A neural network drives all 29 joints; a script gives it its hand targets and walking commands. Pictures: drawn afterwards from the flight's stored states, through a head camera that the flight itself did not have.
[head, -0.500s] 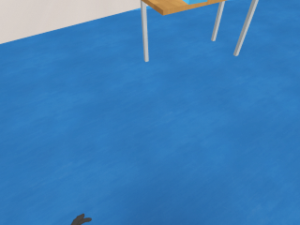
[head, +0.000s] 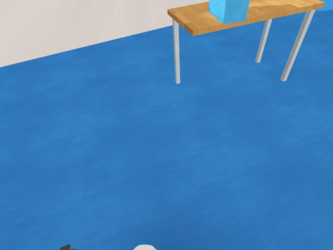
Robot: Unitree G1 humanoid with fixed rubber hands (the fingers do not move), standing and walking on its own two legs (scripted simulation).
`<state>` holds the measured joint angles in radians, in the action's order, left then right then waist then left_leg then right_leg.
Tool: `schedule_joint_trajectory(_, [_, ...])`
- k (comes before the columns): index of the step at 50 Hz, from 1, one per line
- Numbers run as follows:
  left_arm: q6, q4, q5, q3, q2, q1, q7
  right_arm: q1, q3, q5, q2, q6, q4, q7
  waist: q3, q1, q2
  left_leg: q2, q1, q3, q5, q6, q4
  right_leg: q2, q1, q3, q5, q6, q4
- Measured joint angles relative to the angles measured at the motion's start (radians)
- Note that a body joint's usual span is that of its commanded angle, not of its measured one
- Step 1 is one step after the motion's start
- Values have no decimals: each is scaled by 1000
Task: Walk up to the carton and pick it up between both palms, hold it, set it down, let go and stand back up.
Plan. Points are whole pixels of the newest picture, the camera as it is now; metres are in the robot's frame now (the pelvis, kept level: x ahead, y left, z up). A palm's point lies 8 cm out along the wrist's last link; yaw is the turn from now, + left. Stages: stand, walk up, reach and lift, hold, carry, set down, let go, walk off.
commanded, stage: walk up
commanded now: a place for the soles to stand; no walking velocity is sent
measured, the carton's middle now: out of the picture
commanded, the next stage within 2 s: none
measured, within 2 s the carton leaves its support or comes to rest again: neither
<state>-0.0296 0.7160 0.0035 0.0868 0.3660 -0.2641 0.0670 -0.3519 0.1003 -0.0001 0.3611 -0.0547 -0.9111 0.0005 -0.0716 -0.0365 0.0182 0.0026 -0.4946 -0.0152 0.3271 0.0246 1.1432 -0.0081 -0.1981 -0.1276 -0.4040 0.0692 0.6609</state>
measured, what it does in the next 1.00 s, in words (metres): walks ahead: left foot, then right foot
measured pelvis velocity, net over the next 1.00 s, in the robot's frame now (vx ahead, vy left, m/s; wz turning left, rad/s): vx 0.29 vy -0.08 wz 0.21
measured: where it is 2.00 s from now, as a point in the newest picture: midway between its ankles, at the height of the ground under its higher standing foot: (207, 202)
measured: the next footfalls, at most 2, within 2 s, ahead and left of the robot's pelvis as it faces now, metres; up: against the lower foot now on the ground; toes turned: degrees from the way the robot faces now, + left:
left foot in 0.26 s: +0.23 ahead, +0.13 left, +0.00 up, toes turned +5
right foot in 0.54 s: +0.30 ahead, -0.16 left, +0.00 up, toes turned +2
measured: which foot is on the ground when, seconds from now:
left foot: up 0.00-0.24, down 0.26-0.56, up 0.58-0.94, down 0.96-1.00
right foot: down 0.00-0.30, up 0.32-0.52, down 0.54-0.98, up 1.00-1.00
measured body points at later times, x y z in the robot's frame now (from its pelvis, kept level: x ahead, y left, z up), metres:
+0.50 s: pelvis +0.14 -0.04 -0.03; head +0.15 -0.04 +0.42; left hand +0.20 +0.27 -0.13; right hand +0.25 -0.36 -0.13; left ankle +0.19 +0.13 -0.72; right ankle +0.20 -0.14 -0.70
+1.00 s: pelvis +0.29 -0.08 -0.03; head +0.31 -0.06 +0.42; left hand +0.28 +0.24 -0.14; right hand +0.43 -0.37 -0.14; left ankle +0.36 +0.07 -0.73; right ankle +0.26 -0.16 -0.71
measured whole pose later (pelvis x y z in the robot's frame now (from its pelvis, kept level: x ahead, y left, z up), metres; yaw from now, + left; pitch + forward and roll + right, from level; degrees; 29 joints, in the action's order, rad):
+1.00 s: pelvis +0.29 -0.08 -0.03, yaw +12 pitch -2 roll +0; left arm 0.01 0.72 0.00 0.08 0.38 -0.32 0.06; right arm -0.30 0.09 0.00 0.36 -0.11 -0.90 0.04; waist -0.10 -0.08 0.03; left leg -0.01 -0.51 -0.03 0.27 0.02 0.83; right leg 0.05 -0.31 -0.17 -0.54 0.06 0.95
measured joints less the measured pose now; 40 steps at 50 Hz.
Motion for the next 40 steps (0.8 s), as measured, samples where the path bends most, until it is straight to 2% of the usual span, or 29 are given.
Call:
schedule_joint_trajectory(6, [0,0,0,0,0,-52,-6,18,0,0,0,14,0,0,0,-28,-1,0,-2,0,-4,0,-179,-30,94,-51,-21,30,-79])
schedule_joint_trajectory(12, [9,0,0,0,0,-95,-9,41,0,0,0,13,11,0,9,-52,0,0,11,2,-6,0,-418,-56,132,-104,-97,43,-66])
schedule_joint_trajectory(14, [20,1,0,-3,0,-103,-16,48,0,0,0,-1,39,4,-12,-50,5,-4,40,3,-142,0,-448,-41,112,-107,-140,32,58])
schedule_joint_trajectory(16, [40,2,0,-6,0,-103,-17,52,-5,0,0,-12,73,15,-30,-28,8,-6,43,2,-113,0,-379,-31,4,-65,-107,-21,359])
schedule_joint_trajectory(17, [47,1,0,-5,0,-102,-16,51,-9,0,0,-15,83,19,-29,-16,12,-6,52,2,-80,0,-364,-31,-57,-32,-117,-35,495])
schedule_joint_trajectory(18, [49,1,0,-1,0,-100,-13,51,-11,0,0,-19,85,22,-29,-4,17,-6,65,3,-56,0,-360,-30,-111,2,-121,-38,592])
schedule_joint_trajectory(20, [49,0,0,9,1,-88,-1,51,-12,0,0,-20,85,32,-28,14,28,-4,93,4,-34,0,-367,-15,-198,59,-122,-39,657])
schedule_joint_trajectory(22, [49,-1,0,21,3,-67,17,51,-12,0,0,-20,85,36,-26,26,39,-4,108,5,-21,0,-368,19,-262,97,-123,-39,614])
schedule_joint_trajectory(27, [42,-1,0,47,11,-33,44,52,-13,0,2,-24,84,36,-16,30,43,20,102,5,54,0,-306,84,-302,140,-106,-39,298])
schedule_joint_trajectory(29, [30,0,0,55,16,-33,41,52,-12,0,1,-16,76,39,-23,23,37,27,72,-10,142,0,-171,75,-304,121,2,-39,321])
schedule_joint_trajectory(32, [30,-1,0,25,13,-33,31,52,-14,0,2,2,38,42,-19,7,22,0,-20,-11,145,0,120,68,-277,79,-45,-39,358])
schedule_joint_trajectory(34, [30,-1,0,5,12,-33,26,51,-14,0,2,3,16,41,-17,-2,10,-7,-48,-12,124,0,192,60,-237,53,-57,-38,326])
schedule_joint_trajectory(37, [30,-1,0,-2,12,-33,19,51,-14,0,3,2,-3,39,-16,-10,7,-6,-52,-13,103,0,165,53,-180,23,-58,-28,267])
schedule_joint_trajectory(40, [30,-1,0,-3,12,-33,14,51,-14,0,3,3,-5,39,-11,-15,7,-6,-52,-13,102,0,66,51,-143,-2,-60,-14,217])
